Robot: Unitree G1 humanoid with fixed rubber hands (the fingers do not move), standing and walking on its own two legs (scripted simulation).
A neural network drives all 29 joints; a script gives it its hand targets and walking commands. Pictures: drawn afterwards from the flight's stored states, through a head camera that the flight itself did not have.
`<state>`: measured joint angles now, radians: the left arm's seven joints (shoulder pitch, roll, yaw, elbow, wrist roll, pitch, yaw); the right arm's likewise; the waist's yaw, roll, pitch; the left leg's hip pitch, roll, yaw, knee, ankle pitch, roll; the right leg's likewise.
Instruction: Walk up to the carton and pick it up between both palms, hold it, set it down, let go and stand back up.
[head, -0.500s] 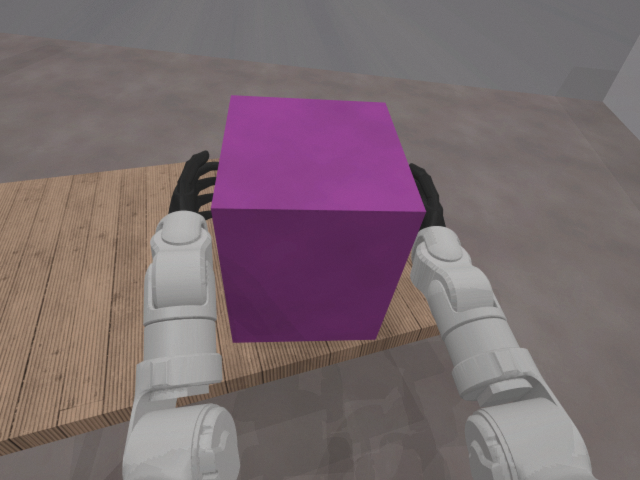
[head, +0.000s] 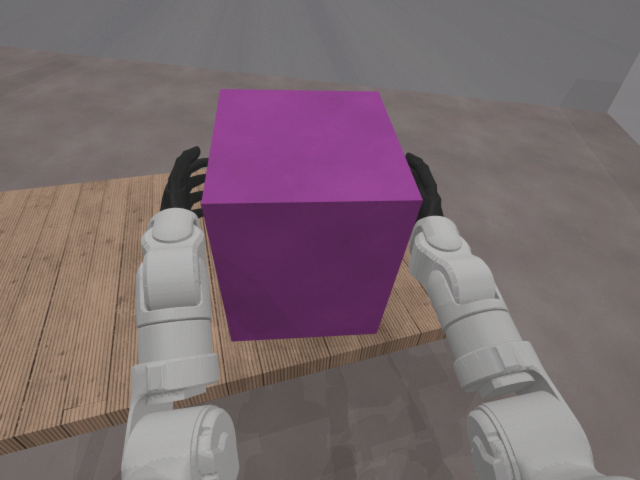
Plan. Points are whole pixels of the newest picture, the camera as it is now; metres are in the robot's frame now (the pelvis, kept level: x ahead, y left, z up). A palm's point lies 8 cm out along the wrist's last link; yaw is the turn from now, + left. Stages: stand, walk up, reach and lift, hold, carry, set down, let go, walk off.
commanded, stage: hold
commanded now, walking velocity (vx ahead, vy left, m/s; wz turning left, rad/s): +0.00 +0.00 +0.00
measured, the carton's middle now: (303, 219) +0.39 +0.01 +0.17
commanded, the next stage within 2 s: none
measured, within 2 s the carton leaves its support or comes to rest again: neither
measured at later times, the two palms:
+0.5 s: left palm (174, 211) +0.36 +0.16 +0.21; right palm (417, 211) +0.36 -0.13 +0.20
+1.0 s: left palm (168, 213) +0.35 +0.16 +0.21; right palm (415, 215) +0.36 -0.13 +0.20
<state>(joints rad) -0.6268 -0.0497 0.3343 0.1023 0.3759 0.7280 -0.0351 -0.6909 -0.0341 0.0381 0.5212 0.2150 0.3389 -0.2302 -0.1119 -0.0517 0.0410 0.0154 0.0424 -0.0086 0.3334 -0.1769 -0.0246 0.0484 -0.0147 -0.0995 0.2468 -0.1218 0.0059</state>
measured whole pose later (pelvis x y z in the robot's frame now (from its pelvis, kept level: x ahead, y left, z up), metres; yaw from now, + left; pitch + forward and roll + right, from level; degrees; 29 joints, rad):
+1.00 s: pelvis +0.00 +0.00 +0.00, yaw +0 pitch -10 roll -1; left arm -0.64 -0.05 0.35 0.06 0.39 0.77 -0.07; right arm -0.70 -0.01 0.01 0.47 0.19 0.38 -0.23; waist -0.09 -0.05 0.05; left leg 0.01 0.04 0.00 0.32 -0.16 -0.02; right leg 0.03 -0.02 -0.09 0.25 -0.12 0.00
